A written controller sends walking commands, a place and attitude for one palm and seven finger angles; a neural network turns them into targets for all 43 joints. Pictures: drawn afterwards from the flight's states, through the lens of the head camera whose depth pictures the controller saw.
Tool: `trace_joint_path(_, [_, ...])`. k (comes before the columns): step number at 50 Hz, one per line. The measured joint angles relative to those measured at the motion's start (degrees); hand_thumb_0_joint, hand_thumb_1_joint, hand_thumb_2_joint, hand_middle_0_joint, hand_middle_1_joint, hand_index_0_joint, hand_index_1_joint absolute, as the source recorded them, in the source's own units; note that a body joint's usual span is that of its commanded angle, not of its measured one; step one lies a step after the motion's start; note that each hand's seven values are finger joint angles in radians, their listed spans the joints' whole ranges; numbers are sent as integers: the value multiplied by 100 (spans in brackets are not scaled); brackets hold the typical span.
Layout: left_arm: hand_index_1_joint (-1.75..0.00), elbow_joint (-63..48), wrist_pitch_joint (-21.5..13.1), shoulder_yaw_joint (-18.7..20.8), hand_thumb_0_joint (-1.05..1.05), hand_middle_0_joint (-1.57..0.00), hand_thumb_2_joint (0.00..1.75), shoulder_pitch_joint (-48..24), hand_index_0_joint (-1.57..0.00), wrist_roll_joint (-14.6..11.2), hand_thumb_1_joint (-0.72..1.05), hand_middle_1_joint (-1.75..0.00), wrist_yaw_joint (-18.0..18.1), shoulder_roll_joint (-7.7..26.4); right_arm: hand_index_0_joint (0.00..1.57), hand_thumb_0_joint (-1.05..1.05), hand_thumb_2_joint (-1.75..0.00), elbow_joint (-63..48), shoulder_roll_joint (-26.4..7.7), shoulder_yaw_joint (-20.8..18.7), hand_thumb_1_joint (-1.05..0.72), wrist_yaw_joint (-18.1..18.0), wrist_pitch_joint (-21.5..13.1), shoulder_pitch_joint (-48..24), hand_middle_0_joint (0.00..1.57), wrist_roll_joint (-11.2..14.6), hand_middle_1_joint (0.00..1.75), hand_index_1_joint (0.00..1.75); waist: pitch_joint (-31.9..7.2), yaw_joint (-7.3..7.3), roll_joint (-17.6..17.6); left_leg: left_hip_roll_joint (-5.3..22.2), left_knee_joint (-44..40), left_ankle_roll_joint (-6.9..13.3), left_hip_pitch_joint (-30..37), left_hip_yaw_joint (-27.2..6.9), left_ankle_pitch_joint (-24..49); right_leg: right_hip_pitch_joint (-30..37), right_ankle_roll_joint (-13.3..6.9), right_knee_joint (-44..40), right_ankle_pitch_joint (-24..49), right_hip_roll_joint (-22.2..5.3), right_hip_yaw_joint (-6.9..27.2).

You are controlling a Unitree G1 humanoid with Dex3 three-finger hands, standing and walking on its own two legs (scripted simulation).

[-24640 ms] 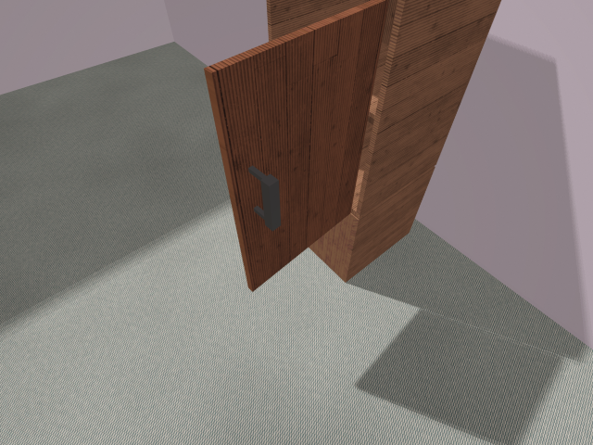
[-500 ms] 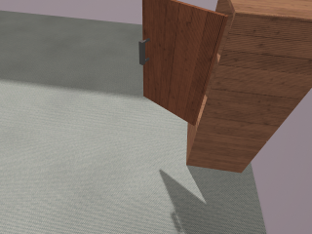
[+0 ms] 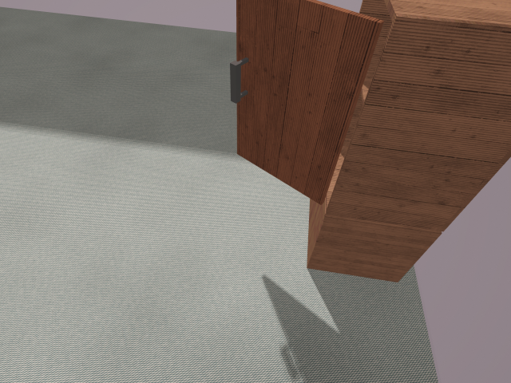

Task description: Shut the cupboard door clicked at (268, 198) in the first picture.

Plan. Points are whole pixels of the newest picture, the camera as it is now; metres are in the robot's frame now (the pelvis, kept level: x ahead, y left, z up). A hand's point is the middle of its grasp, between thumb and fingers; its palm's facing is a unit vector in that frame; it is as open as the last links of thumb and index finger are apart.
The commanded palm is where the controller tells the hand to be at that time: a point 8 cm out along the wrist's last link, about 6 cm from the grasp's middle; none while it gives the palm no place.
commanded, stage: walk to a spot facing it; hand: left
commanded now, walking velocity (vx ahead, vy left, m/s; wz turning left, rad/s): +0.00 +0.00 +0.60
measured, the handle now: (240, 80) +0.92 +0.08 -0.01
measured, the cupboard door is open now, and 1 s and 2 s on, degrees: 59 59 59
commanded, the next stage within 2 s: none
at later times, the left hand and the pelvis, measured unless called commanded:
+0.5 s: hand out of the picture -0.02 +0.20 -0.20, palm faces +0.31 -0.92 -0.22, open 7.4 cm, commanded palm none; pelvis -0.01 +0.00 -0.03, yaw +18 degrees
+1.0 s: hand out of the picture -0.03 +0.17 -0.15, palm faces +0.55 -0.77 -0.31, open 7.4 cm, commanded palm none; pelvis +0.01 -0.04 -0.01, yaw +37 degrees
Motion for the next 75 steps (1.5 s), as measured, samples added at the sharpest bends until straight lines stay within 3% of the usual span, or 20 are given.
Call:
trace_joint_path(12, [-30,-598,114,265,1,-20,90,-184,-20,40,91,-30,14,35,20,0,-90,-424,-35,-179,-91,87,264,-150,21,-28,30,30,178,19,224,-50,872,-74,-819,-553,-240,-517,-105,734,-424,-89,-532])
trace_joint_path(18, [-30,-881,81,310,1,-20,90,-192,-20,100,91,-30,34,144,20,0,-90,-684,-165,-340,-91,196,422,-354,20,-49,30,30,271,40,74,192,3418,-474,-1685,-390,-1506,-469,-157,942,-617,-348,-1032])
trace_joint_path(21, [-30,-984,93,306,1,-20,90,-238,-20,124,91,-30,1,205,20,0,-90,-860,-250,-354,-91,253,418,-501,20,-38,30,30,355,46,-75,426,2998,-566,-1569,-250,-1512,-431,-63,1132,-753,-577,-1264])
trace_joint_path(24, [-30,-1084,100,294,1,-20,90,-211,-20,85,91,-30,-59,254,20,0,-90,-1061,-392,-343,-91,305,353,-612,20,-55,30,30,372,65,-153,535,1831,-566,-1171,-142,-625,-524,86,1626,-1041,-836,-1438])
trace_joint_path(26, [-30,-1102,192,300,1,-20,90,-233,-20,46,91,-30,-88,303,20,0,-90,-1163,-457,-369,-91,299,267,-708,20,-73,30,30,369,55,-190,430,1872,-368,-1240,-175,-653,-881,192,2404,-1549,-903,-1087])
trace_joint_path(28, [-30,-1118,332,319,1,-20,90,-327,-20,50,91,-30,-74,375,20,0,-90,-1230,-448,-344,-91,262,190,-770,20,-91,30,30,392,47,-198,375,1915,-292,-1278,-251,-762,-1334,187,3349,-1954,-658,-475])
trace_joint_path(32, [-30,-1237,364,371,1,-20,90,-595,-20,48,91,-30,-104,460,20,0,-90,-1317,-419,-272,-91,165,163,-681,20,-123,30,30,377,-19,-91,268,1376,-341,-1173,-570,-413,-1906,221,4119,-1453,-293,48])
trace_joint_path(37, [-30,-1514,275,349,1,-20,90,-796,-19,16,91,-30,-132,468,20,0,-90,-1291,-414,-243,-90,150,239,-536,21,-132,30,30,341,-53,92,166,905,-417,-1045,-950,-85,-1885,247,3264,-1205,-50,279])
trace_joint_path(41, [-30,-1687,167,294,1,-20,90,-782,-19,-11,91,-30,-135,410,20,0,-90,-1277,-440,-297,-90,175,353,-432,21,-116,30,30,266,-93,276,79,1083,-573,-1153,-1278,-127,-1269,197,1645,-713,125,270])
trace_joint_path(42, [-30,-1735,105,279,1,-20,90,-726,-19,8,91,-30,-130,410,20,0,-90,-1282,-444,-324,-90,189,379,-396,21,-88,30,30,214,-76,274,26,1288,-575,-1263,-1313,-257,-1100,97,1217,-572,99,257])
trace_joint_path(45, [-30,-1708,55,201,1,-20,90,-634,-20,60,91,-30,-93,240,20,0,-90,-1215,-548,-447,-90,224,476,-470,21,-80,30,30,302,-74,447,-93,3038,-580,-1794,-1270,-1409,-1035,-193,1366,-512,23,16])
trace_joint_path(48, [-30,-1644,85,160,1,-20,90,-434,-20,62,91,-30,-68,115,20,0,-90,-1185,-591,-496,-91,283,516,-532,21,-90,30,30,325,-83,431,-30,4438,-652,-2141,-964,-1301,-817,-234,1124,-419,-126,-165])
trace_joint_path(50, [-30,-1584,107,148,1,-20,90,-328,-20,66,91,-30,-59,79,20,0,-90,-1198,-569,-489,-91,325,521,-549,20,-76,30,30,325,-118,357,89,4600,-719,-2137,-814,-1166,-696,-228,949,-355,-223,-310])
trace_joint_path(55, [-30,-1517,72,156,1,-20,90,-193,-20,80,91,-30,-68,71,20,0,-90,-1183,-479,-422,-91,370,554,-619,20,-50,30,30,383,-46,119,330,3484,-794,-1637,-553,-1325,-548,-187,807,-344,-440,-726])
trace_joint_path(58, [-30,-1498,50,198,1,-20,90,-127,-20,94,91,-30,-84,125,20,0,-90,-1187,-439,-374,-91,363,523,-721,20,-28,30,30,438,77,-16,358,2582,-741,-1250,-414,-1418,-576,-123,966,-444,-567,-954])
trace_joint_path(61, [-30,-1430,70,270,1,-20,90,33,-20,66,90,-30,-122,231,20,0,-90,-1277,-436,-318,-91,376,401,-734,20,-29,30,30,357,145,-114,332,1320,-616,-691,-298,-970,-699,7,1393,-697,-710,-1163])
trace_joint_path(62, [-30,-1381,111,304,1,-20,90,77,-20,43,90,-30,-146,286,20,0,-90,-1301,-428,-317,-91,376,332,-728,20,-52,30,30,309,136,-159,290,1232,-520,-714,-340,-642,-840,78,1753,-1061,-743,-1112])
trace_joint_path(64, [-30,-1242,269,359,1,-20,90,89,-20,59,91,-30,-161,416,20,0,-90,-1313,-353,-280,-91,349,223,-708,20,-86,30,30,282,180,-290,212,1454,-333,-769,-367,-715,-1248,120,2715,-1692,-604,-599])
trace_joint_path(68, [-30,-1105,325,415,1,-20,90,-10,-20,86,91,-30,-264,515,20,0,-90,-1325,-283,-187,-91,234,79,-392,20,-105,30,30,180,117,-235,161,1000,-266,-479,-596,-649,-1935,142,3818,-1171,-340,-90])
trace_joint_path(75, [-30,-1286,140,380,1,-20,90,-329,-19,62,91,-30,-385,505,20,0,-90,-1026,-220,-129,-90,187,-18,174,21,-69,30,30,91,30,-60,27,83,-261,153,-971,-367,-2444,292,3466,-215,-306,259])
